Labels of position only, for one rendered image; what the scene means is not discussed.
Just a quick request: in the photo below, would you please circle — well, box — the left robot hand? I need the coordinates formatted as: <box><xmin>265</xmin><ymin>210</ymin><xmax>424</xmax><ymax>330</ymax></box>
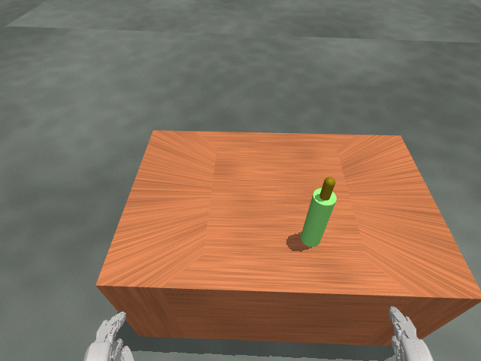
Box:
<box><xmin>83</xmin><ymin>311</ymin><xmax>134</xmax><ymax>361</ymax></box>

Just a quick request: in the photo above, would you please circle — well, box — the bottle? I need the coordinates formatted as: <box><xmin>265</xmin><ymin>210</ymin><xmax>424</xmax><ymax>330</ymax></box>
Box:
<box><xmin>301</xmin><ymin>177</ymin><xmax>337</xmax><ymax>247</ymax></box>

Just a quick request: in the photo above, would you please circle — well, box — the right robot hand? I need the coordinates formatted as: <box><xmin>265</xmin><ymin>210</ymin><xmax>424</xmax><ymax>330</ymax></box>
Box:
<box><xmin>389</xmin><ymin>306</ymin><xmax>434</xmax><ymax>361</ymax></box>

